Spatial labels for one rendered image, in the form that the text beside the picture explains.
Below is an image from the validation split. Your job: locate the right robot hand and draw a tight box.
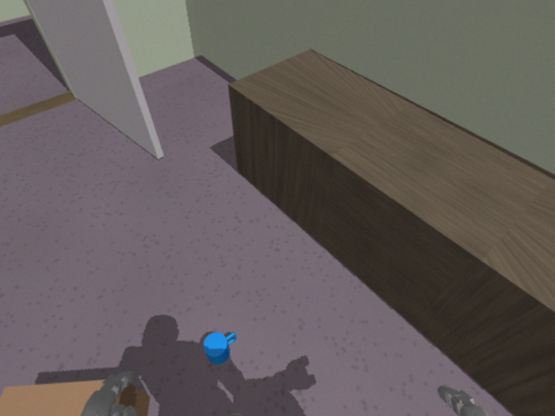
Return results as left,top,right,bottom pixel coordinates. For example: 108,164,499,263
438,386,488,416

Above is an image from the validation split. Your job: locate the left robot hand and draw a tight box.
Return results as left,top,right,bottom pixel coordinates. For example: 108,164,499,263
81,371,137,416

